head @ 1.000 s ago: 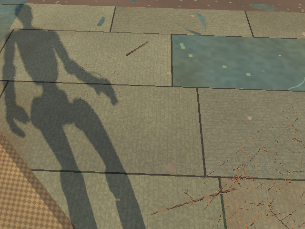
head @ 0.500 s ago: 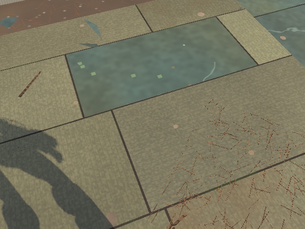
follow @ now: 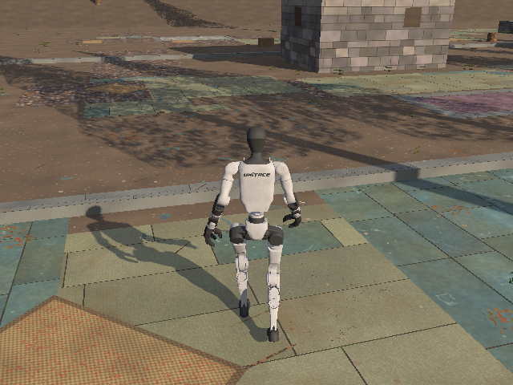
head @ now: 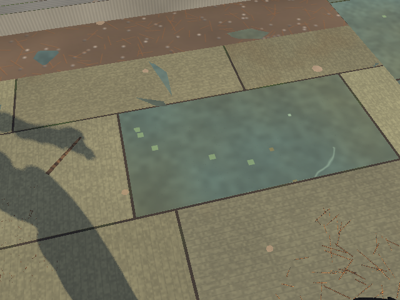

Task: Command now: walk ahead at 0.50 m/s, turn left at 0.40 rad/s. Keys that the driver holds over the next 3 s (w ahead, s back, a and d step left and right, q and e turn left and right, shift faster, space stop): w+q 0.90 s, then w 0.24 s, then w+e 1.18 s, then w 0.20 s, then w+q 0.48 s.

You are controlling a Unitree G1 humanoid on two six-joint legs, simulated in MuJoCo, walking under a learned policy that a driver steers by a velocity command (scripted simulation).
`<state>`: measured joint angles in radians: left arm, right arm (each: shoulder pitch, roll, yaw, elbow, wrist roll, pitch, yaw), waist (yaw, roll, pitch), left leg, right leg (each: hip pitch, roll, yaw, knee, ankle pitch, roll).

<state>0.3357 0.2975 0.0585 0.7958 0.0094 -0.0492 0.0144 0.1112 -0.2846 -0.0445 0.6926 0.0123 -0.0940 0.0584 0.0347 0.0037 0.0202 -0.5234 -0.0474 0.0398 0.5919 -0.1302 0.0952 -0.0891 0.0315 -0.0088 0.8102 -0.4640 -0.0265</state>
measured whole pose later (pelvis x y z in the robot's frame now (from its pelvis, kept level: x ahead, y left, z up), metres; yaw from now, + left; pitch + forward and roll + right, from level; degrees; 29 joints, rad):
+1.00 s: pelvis +0.51 +0.12 +0.00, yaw +35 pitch +2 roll -1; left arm 0.32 0.31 0.06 0.84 -0.01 -0.06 0.00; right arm 0.09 -0.29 -0.06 0.58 0.02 -0.03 0.04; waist 0.05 0.01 0.07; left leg -0.51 -0.03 0.05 0.66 -0.18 0.10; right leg -0.12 -0.08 -0.10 0.94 -0.49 0.02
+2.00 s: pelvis +1.03 +0.40 +0.01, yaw +12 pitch +3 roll +1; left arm 0.38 0.31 0.08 0.74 -0.02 -0.02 0.01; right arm 0.06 -0.27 -0.04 0.65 -0.01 -0.12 0.01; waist 0.07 -0.01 0.00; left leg -0.46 -0.03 -0.05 0.50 -0.09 0.01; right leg -0.14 0.10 0.24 0.66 -0.48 -0.05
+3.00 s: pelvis +1.56 +0.40 +0.01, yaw +7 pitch +1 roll -2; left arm 0.37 0.26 0.04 0.91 0.03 -0.07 0.01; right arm 0.10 -0.26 -0.04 0.78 -0.04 -0.02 0.07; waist 0.05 0.00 0.04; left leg -0.50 0.02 0.08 0.59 -0.15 0.10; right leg 0.11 0.00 -0.22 0.30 -0.42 0.01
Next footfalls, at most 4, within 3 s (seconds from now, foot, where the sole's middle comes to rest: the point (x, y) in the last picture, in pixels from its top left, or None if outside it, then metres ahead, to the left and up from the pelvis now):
0.42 right None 0.43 -0.10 -0.75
0.94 left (138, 256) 0.59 0.26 -0.75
1.50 right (154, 164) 0.97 0.25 -0.75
1.98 left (91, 129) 1.15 0.55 -0.75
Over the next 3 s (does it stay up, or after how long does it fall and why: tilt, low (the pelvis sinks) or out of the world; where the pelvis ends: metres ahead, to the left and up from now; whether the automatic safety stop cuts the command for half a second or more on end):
stays up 1.56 0.40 0.01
